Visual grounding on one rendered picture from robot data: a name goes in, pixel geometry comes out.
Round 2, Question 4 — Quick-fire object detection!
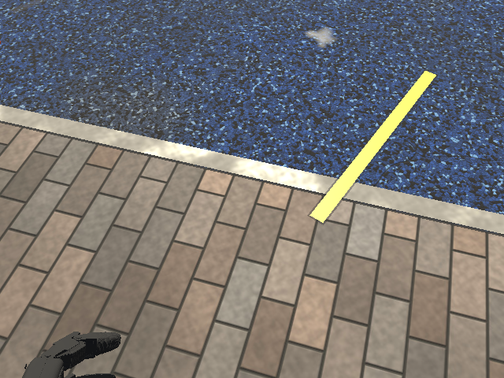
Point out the left robot hand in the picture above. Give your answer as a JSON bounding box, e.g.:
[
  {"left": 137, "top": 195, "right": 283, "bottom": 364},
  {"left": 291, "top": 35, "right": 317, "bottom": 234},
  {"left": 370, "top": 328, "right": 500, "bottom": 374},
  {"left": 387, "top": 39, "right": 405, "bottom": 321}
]
[{"left": 22, "top": 332, "right": 121, "bottom": 378}]

